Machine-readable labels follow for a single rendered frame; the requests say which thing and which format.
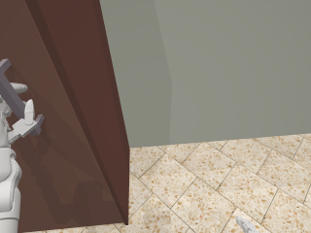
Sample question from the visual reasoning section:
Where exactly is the robot left forearm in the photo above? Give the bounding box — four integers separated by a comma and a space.
0, 148, 22, 233

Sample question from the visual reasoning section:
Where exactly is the handle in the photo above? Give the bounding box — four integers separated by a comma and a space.
0, 58, 45, 136

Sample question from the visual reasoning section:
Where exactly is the robot right hand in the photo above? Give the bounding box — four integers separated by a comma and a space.
235, 216, 259, 233

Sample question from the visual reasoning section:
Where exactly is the robot left hand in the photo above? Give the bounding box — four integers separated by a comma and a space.
0, 83, 38, 149

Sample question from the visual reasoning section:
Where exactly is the wardrobe door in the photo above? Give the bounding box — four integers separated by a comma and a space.
0, 0, 123, 233

